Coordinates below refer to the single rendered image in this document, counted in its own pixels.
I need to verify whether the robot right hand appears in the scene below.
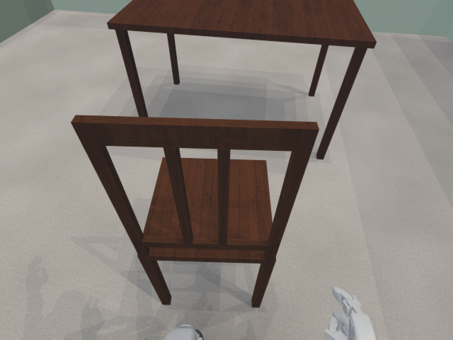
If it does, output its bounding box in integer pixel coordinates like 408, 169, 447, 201
325, 287, 378, 340

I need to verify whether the table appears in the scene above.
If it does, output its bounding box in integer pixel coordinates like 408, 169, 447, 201
107, 0, 377, 159

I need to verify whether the chair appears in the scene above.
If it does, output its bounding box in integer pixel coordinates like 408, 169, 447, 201
71, 115, 319, 307

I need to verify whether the robot left shin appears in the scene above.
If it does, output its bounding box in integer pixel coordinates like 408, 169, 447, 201
179, 324, 197, 333

